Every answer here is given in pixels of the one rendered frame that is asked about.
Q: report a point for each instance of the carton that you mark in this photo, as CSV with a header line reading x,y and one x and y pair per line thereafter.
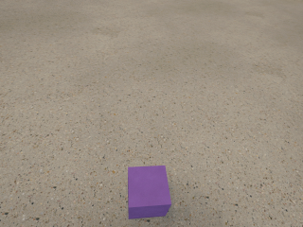
x,y
148,192

